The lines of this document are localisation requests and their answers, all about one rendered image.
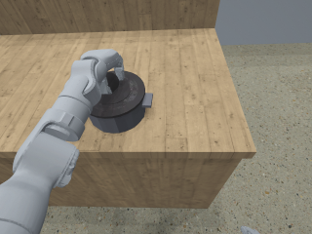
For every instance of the pot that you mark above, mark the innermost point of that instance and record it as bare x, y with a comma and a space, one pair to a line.
126, 122

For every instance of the knob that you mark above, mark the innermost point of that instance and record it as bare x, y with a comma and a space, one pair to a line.
112, 80

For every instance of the table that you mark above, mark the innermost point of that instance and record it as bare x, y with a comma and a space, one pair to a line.
189, 141

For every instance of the lid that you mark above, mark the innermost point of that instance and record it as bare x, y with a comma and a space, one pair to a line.
126, 98

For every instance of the left robot hand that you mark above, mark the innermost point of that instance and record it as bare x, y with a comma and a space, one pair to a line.
111, 59

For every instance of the robot left forearm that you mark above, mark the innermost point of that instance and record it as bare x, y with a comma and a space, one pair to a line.
67, 117

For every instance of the left robot upper arm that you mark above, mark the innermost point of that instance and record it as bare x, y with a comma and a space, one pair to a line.
24, 198

